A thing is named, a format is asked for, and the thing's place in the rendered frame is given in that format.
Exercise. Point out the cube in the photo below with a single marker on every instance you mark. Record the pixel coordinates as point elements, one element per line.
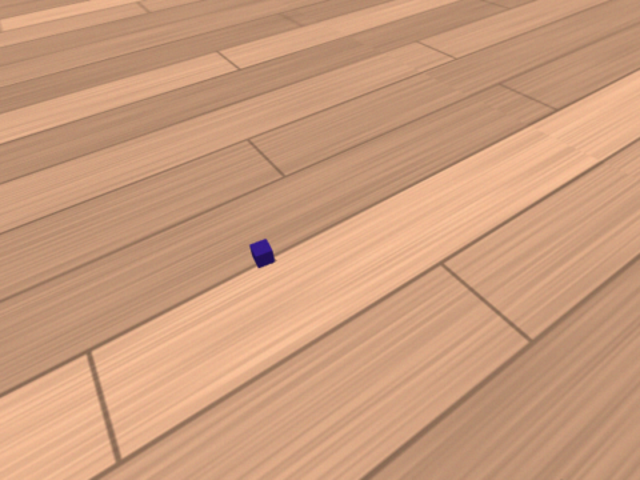
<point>262,253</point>

